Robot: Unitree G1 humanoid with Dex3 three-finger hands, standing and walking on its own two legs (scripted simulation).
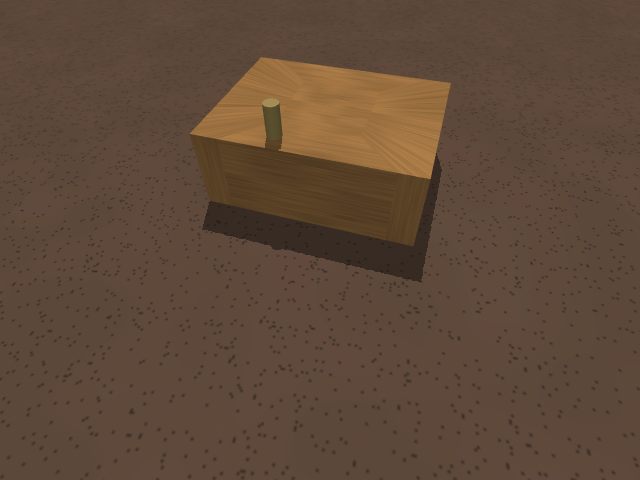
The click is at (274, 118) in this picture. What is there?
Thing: squat round
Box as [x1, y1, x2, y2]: [262, 98, 282, 140]
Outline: 269,98 265,99 262,102 266,136 267,138 274,140 280,138 282,135 278,100
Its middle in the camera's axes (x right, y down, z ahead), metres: -0.18 -0.46 +1.50
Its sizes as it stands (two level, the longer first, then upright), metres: 0.063 0.063 0.142
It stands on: a support 0.36 m high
